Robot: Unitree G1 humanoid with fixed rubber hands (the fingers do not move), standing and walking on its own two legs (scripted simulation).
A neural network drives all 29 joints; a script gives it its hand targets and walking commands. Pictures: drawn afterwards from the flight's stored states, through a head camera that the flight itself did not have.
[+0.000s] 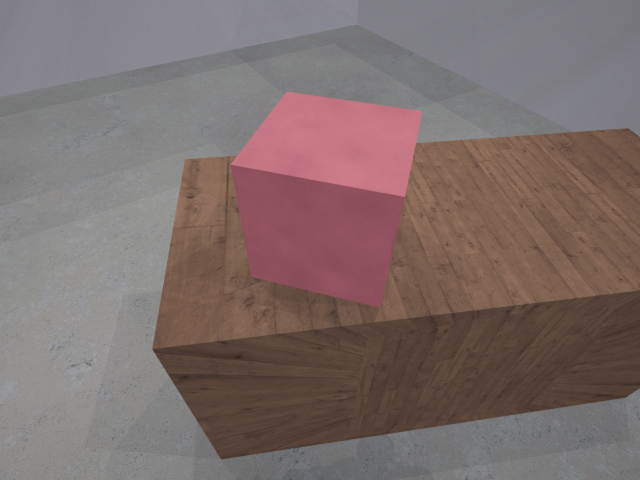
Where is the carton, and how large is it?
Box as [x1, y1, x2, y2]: [231, 92, 421, 307]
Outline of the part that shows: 286,92 231,163 231,169 251,275 254,277 379,307 403,203 421,111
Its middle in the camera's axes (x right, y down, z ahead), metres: +0.02 -0.08 +0.70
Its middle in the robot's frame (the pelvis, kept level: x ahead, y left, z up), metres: +0.58 -0.03 +0.02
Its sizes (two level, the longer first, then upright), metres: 0.249 0.241 0.258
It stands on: a pedestal, 0.65 m high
